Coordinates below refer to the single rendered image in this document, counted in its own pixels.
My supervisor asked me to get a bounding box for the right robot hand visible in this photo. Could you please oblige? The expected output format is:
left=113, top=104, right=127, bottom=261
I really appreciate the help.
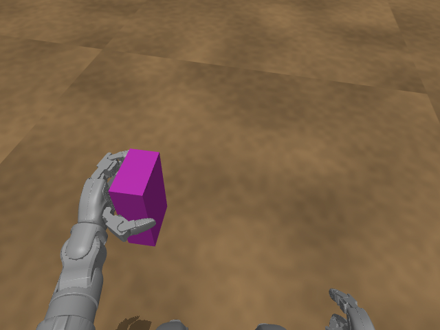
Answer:
left=325, top=288, right=375, bottom=330

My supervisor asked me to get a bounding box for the left robot hand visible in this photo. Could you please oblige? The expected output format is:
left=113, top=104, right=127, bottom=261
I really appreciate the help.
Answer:
left=78, top=150, right=156, bottom=242

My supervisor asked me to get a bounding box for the left robot arm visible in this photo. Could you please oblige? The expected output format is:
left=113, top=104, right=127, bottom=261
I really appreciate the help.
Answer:
left=36, top=222, right=108, bottom=330

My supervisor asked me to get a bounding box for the carton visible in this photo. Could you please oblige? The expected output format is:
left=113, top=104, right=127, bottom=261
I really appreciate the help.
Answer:
left=108, top=148, right=167, bottom=246

